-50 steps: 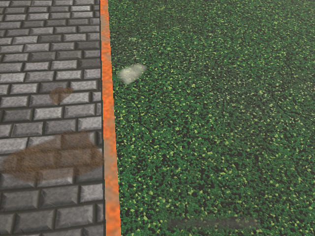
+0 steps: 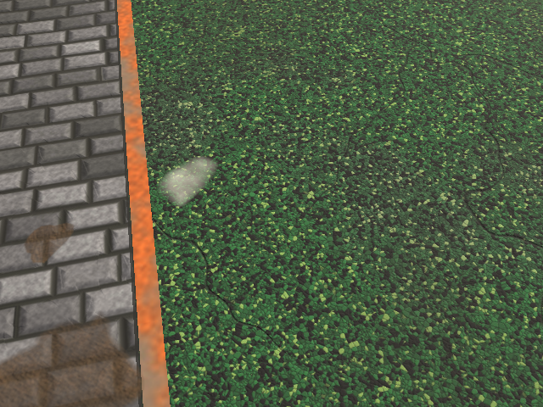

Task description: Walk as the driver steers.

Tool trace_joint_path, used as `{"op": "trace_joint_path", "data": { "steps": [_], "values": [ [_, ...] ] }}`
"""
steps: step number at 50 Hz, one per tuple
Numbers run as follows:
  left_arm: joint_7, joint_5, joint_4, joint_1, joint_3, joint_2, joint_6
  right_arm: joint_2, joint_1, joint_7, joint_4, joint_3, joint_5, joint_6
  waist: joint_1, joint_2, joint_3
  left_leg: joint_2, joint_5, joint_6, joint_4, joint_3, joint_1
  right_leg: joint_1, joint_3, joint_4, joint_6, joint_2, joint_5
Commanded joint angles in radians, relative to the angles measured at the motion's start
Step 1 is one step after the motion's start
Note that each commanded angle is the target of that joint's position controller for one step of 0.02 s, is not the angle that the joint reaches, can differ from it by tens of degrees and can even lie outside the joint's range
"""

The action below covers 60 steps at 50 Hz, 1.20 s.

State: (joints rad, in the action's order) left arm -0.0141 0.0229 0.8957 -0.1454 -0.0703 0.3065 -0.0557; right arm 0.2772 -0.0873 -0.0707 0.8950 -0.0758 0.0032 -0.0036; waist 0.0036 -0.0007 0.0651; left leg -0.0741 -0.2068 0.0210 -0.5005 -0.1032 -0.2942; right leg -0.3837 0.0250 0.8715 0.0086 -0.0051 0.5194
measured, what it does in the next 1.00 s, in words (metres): walks ahead, turning right: left foot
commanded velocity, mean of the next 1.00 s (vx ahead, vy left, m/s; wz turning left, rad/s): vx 0.22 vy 0.00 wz -0.30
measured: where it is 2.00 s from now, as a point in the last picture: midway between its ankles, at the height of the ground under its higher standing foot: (349, 274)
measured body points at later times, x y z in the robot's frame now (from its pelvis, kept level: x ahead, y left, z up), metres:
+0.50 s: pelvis +0.01 -0.05 +0.01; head +0.03 -0.07 +0.46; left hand +0.18 +0.21 -0.09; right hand +0.09 -0.36 -0.11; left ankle +0.08 +0.11 -0.70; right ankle +0.00 -0.12 -0.73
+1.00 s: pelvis +0.19 -0.07 +0.01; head +0.22 -0.08 +0.45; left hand +0.47 +0.09 -0.09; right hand +0.05 -0.32 -0.13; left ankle +0.09 +0.09 -0.73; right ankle +0.31 -0.26 -0.70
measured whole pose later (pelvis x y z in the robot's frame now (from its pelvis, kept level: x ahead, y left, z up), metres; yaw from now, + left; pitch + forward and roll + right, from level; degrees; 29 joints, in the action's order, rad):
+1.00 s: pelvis +0.19 -0.07 +0.01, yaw -17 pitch +2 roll +0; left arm 0.03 0.02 0.77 -0.04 -0.05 0.28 0.07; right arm 0.26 -0.41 0.00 1.00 -0.05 -0.02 0.08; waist -0.10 -0.03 0.04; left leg 0.00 -0.31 0.00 -0.20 0.02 0.08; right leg -0.58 -0.01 0.57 0.00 -0.06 0.03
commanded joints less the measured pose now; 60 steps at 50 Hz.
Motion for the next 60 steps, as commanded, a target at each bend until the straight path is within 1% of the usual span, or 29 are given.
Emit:
{"op": "trace_joint_path", "data": {
  "steps": [1,3,4,5,6,7,9,10,12,16,21,26,31,32,33,34,35,36,39,45,48,51,53,54,55,56,57,58,60],
  "values": [
    [0.013,-0.002,-0.042,-0.059,-0.022,0.058,-0.007,0.19,0.096,-0.003,-0.06,-0.045,-0.009,0.0,0.031,0.157,-0.15,-0.239,0.376,-0.18,0.139,0.14,0.069,0.091,0.014,-0.105,0.003,-0.034,-0.126],
    [0.029,-0.008,-0.023,-0.121,-0.037,0.066,-0.012,0.172,0.094,0.005,-0.046,-0.042,-0.025,-0.011,0.062,0.124,-0.162,-0.204,0.231,-0.13,0.049,0.065,0.027,0.218,0.07,-0.288,-0.029,0.013,-0.295],
    [0.031,-0.014,-0.025,-0.126,-0.047,0.082,-0.012,0.134,0.045,0.012,-0.021,-0.036,-0.028,-0.017,0.055,0.031,-0.132,-0.154,0.049,-0.068,-0.077,0.007,-0.044,0.272,0.01,-0.396,-0.069,0.012,-0.361],
    [0.011,-0.018,-0.056,-0.123,-0.073,0.199,-0.008,0.077,0.007,0.02,-0.029,-0.019,0.008,-0.024,0.024,-0.279,-0.084,-0.027,-0.328,0.04,-0.361,-0.084,-0.281,0.343,-0.345,-0.54,-0.175,-0.218,-0.621],
    [0.019,-0.062,-0.091,-0.128,-0.069,0.265,0.017,0.079,0.125,0.013,-0.096,-0.019,0.017,-0.019,0.061,-0.31,-0.113,0.078,-0.501,0.05,-0.569,0.086,-0.356,0.249,-0.594,-0.593,-0.35,-0.367,-0.695],
    [0.022,-0.07,-0.097,-0.1,-0.066,0.244,0.045,0.114,0.144,0.008,-0.102,-0.03,0.004,-0.018,0.052,-0.189,-0.114,0.059,-0.452,0.033,-0.652,0.158,-0.37,0.238,-0.557,-0.609,-0.354,-0.344,-0.584],
    [0.005,-0.027,-0.116,0.001,-0.055,0.191,0.07,0.15,0.09,-0.005,-0.061,-0.047,-0.003,-0.014,0.0,-0.108,-0.084,0.025,-0.271,0.015,-0.631,0.184,-0.381,0.25,-0.425,-0.587,-0.236,-0.246,-0.452],
    [-0.003,-0.014,-0.123,0.022,-0.047,0.167,0.07,0.158,0.081,-0.01,-0.052,-0.051,0.002,-0.012,-0.005,-0.111,-0.085,0.022,-0.222,0.02,-0.615,0.19,-0.371,0.252,-0.399,-0.577,-0.211,-0.228,-0.487],
    [-0.014,-0.015,-0.119,-0.013,-0.038,0.143,0.067,0.136,0.069,-0.003,-0.048,-0.05,-0.001,-0.001,-0.003,-0.109,-0.122,0.046,-0.16,0.029,-0.616,0.19,-0.331,0.279,-0.372,-0.566,-0.209,-0.204,-0.589],
    [-0.026,-0.009,-0.113,-0.062,-0.041,0.151,0.062,0.109,0.088,0.004,-0.057,-0.044,-0.009,0.01,0.016,-0.101,-0.13,0.068,-0.125,0.051,-0.485,0.204,-0.347,0.365,-0.395,-0.559,-0.222,-0.194,-0.595],
    [-0.03,-0.007,-0.105,-0.06,-0.04,0.149,0.062,0.113,0.116,0.032,-0.063,-0.038,-0.016,0.031,0.044,-0.151,-0.09,0.058,-0.063,0.06,-0.251,0.188,-0.275,0.31,-0.462,-0.663,-0.231,-0.171,-0.084],
    [-0.018,-0.018,-0.08,-0.087,-0.032,0.146,0.076,0.109,0.121,0.067,-0.06,-0.022,-0.02,0.084,0.07,-0.139,-0.061,0.055,-0.078,0.022,-0.094,0.148,-0.155,0.272,-0.473,-0.67,-0.24,-0.174,-0.054],
    [-0.003,-0.011,-0.092,-0.06,-0.017,0.12,0.081,0.113,-0.012,0.079,-0.004,-0.017,-0.025,0.119,-0.01,-0.101,-0.06,0.075,0.003,-0.051,0.105,0.102,0.121,0.137,-0.464,-0.595,-0.206,-0.116,-0.027],
    [-0.001,-0.013,-0.1,-0.044,-0.006,0.085,0.085,0.13,-0.093,0.075,0.021,-0.022,-0.023,0.122,-0.047,-0.072,-0.079,0.023,-0.019,-0.073,0.12,0.152,0.235,0.061,-0.428,-0.514,-0.179,-0.083,-0.035],
    [0.003,-0.015,-0.113,-0.024,0.012,0.021,0.092,0.17,-0.207,0.069,0.047,-0.027,-0.014,0.123,-0.082,0.063,-0.107,-0.115,-0.11,-0.118,0.186,0.321,0.359,-0.059,-0.296,-0.259,-0.124,0.009,-0.024],
    [0.005,0.004,-0.154,-0.021,0.012,0.016,0.11,0.275,-0.285,0.073,0.076,-0.052,-0.001,0.118,-0.07,0.262,-0.088,-0.275,-0.311,-0.257,0.302,0.66,0.449,-0.293,-0.14,-0.061,-0.083,0.118,0.059],
    [0.002,0.013,-0.157,0.015,-0.008,0.108,0.124,0.223,-0.26,0.078,0.07,-0.042,-0.006,0.124,-0.08,0.186,0.002,-0.334,-0.445,-0.305,0.334,0.749,0.421,-0.437,-0.153,0.088,-0.07,0.047,0.078],
    [0.009,0.015,-0.146,0.005,-0.016,0.132,0.133,0.166,-0.221,0.077,0.048,-0.026,-0.013,0.127,-0.064,0.144,0.031,-0.291,-0.435,-0.277,0.336,0.68,0.41,-0.469,-0.167,0.146,-0.068,0.002,-0.013],
    [0.021,-0.008,-0.146,0.033,-0.017,0.097,0.141,0.131,-0.184,0.075,0.022,-0.008,-0.014,0.118,-0.049,0.121,0.024,-0.203,-0.211,-0.216,0.364,0.492,0.371,-0.45,-0.105,0.124,-0.038,-0.071,-0.211],
    [0.034,-0.01,-0.197,0.177,0.016,-0.002,0.145,0.157,-0.253,0.062,0.039,-0.006,-0.013,0.102,-0.088,0.112,0.022,-0.101,0.158,-0.193,0.387,0.233,0.22,-0.237,-0.003,-0.213,0.017,-0.045,-0.471],
    [0.046,-0.001,-0.219,0.231,0.018,0.009,0.144,0.17,-0.312,0.063,0.056,-0.007,-0.022,0.097,-0.101,0.114,0.037,-0.136,0.189,-0.195,0.385,0.226,0.221,-0.162,0.004,-0.305,0.003,-0.027,-0.524],
    [0.053,0.003,-0.232,0.218,0.005,0.054,0.15,0.178,-0.322,0.061,0.062,-0.011,-0.032,0.084,-0.054,0.119,0.037,-0.185,0.311,-0.176,0.326,0.262,0.282,-0.102,-0.027,-0.365,-0.034,-0.02,-0.48],
    [0.044,-0.001,-0.187,0.04,-0.028,0.116,0.152,0.19,-0.294,0.059,0.051,-0.013,-0.032,0.076,0.056,0.114,-0.073,-0.148,0.589,-0.142,0.124,0.223,0.259,0.163,-0.004,-0.394,-0.076,0.015,-0.452],
    [0.032,-0.003,-0.144,-0.132,-0.051,0.164,0.151,0.168,-0.284,0.06,0.035,-0.003,-0.02,0.075,0.138,0.096,-0.191,-0.095,0.547,-0.108,-0.087,0.193,0.135,0.427,-0.042,-0.366,-0.109,-0.034,-0.451],
    [0.021,-0.03,-0.12,-0.28,-0.075,0.265,0.144,0.057,-0.361,0.064,0.0,0.029,-0.004,0.084,0.144,-0.114,-0.387,0.027,0.188,-0.048,-0.472,0.13,-0.2,0.83,-0.379,-0.359,-0.216,-0.305,-0.342],
    [0.029,-0.029,-0.103,-0.31,-0.061,0.232,0.135,0.018,-0.422,0.065,0.013,0.042,-0.028,0.099,0.12,-0.293,-0.516,0.1,-0.389,-0.039,-0.678,0.214,-0.325,0.858,-0.719,-0.537,-0.286,-0.435,-0.134],
    [0.029,-0.025,-0.106,-0.242,-0.036,0.145,0.138,0.138,-0.329,0.065,0.0,0.007,-0.06,0.104,0.121,-0.198,-0.328,0.043,-0.35,-0.054,-0.769,0.246,-0.404,0.708,-0.624,-0.584,-0.235,-0.386,-0.05],
    [0.028,-0.018,-0.115,-0.155,-0.024,0.112,0.142,0.156,-0.262,0.062,-0.024,-0.001,-0.063,0.104,0.095,-0.163,-0.19,-0.002,-0.255,-0.066,-0.761,0.212,-0.431,0.56,-0.481,-0.61,-0.202,-0.355,-0.1],
    [0.034,-0.027,-0.116,-0.044,-0.009,0.056,0.155,0.118,-0.249,0.055,-0.018,-0.008,-0.04,0.088,0.03,-0.123,-0.082,-0.063,-0.12,-0.065,-0.684,0.208,-0.342,0.339,-0.281,-0.678,-0.171,-0.277,-0.266]
  ]
}}
Velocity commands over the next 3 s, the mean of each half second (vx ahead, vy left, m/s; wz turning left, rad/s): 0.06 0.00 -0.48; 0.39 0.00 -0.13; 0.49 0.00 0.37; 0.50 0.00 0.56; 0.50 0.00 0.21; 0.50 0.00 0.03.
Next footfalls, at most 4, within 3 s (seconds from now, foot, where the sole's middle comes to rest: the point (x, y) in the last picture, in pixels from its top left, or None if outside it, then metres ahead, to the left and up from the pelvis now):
0.66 left None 0.13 0.08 -0.77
1.08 right None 0.36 -0.27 -0.77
1.62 left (314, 314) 0.69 -0.07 -0.77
2.10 right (358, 215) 1.02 -0.21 -0.77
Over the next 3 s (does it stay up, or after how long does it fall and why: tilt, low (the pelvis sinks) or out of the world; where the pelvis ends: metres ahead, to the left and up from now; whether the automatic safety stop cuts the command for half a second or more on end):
stays up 1.27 0.04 0.01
